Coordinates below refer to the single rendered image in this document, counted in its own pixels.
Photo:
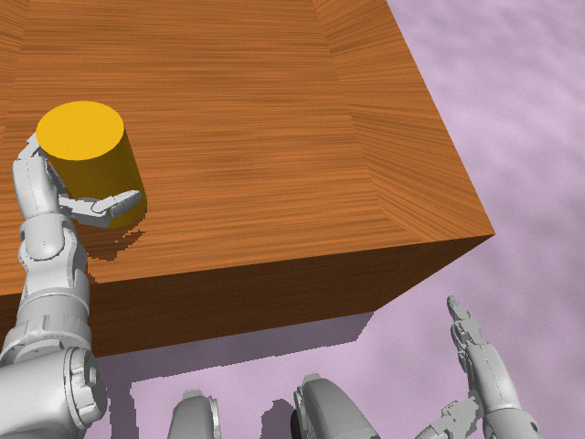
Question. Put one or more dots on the can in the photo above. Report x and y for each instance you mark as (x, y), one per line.
(88, 146)

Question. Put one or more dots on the left robot arm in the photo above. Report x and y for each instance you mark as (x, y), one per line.
(50, 383)

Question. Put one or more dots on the right robot arm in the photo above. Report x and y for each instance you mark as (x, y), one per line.
(510, 424)

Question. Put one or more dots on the left robot hand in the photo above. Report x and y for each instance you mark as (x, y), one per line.
(40, 190)

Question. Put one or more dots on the right robot hand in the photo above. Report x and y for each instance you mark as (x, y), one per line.
(490, 384)

